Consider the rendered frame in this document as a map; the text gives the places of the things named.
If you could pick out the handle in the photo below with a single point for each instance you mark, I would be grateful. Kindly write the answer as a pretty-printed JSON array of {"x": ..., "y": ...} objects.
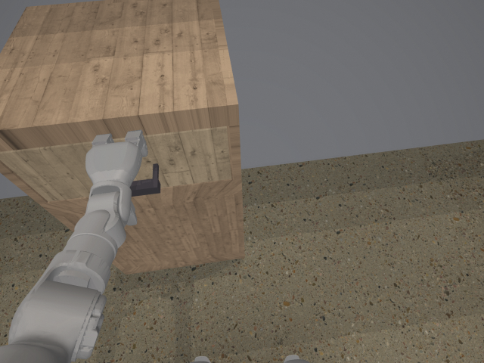
[{"x": 147, "y": 186}]

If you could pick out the cabinet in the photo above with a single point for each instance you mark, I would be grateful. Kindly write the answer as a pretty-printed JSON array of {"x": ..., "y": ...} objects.
[{"x": 69, "y": 72}]

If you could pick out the drawer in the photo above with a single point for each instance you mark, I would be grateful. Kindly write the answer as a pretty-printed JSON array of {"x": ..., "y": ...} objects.
[{"x": 187, "y": 157}]

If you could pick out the left robot forearm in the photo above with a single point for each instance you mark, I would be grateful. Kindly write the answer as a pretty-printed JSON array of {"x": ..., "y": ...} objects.
[{"x": 86, "y": 259}]

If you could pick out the robot left hand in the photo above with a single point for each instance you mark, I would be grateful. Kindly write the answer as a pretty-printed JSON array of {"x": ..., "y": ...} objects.
[{"x": 119, "y": 161}]

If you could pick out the left robot upper arm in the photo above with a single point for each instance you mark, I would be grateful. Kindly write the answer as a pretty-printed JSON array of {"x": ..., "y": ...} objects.
[{"x": 60, "y": 324}]

